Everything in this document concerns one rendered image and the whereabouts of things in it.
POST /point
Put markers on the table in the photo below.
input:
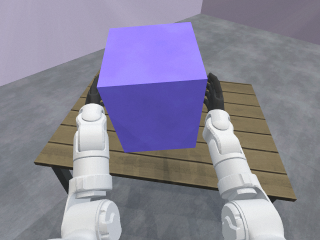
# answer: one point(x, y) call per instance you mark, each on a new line
point(189, 167)

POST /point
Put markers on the robot left hand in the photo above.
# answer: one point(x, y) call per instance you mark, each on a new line
point(93, 96)

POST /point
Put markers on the robot left forearm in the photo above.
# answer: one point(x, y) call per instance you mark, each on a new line
point(91, 175)

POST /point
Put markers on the robot right forearm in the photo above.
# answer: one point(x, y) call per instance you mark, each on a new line
point(235, 179)

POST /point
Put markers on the left robot upper arm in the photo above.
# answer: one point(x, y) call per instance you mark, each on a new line
point(94, 220)

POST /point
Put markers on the robot right hand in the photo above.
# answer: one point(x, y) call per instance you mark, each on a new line
point(215, 99)

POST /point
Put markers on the right robot upper arm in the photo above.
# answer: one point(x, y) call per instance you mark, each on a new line
point(251, 219)

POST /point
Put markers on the carton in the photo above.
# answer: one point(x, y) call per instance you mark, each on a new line
point(152, 83)

